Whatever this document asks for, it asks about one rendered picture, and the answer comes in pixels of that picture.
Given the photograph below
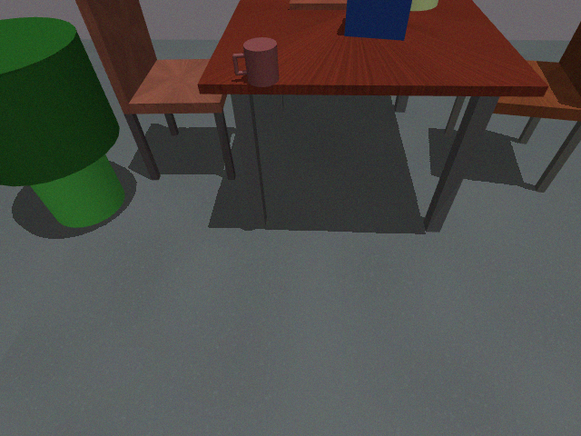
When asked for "potted plant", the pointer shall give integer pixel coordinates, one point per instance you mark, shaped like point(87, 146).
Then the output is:
point(56, 124)

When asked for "table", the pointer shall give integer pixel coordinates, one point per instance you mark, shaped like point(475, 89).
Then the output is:
point(450, 50)

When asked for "chair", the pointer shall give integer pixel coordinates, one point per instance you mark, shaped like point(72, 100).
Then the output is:
point(145, 85)
point(562, 101)

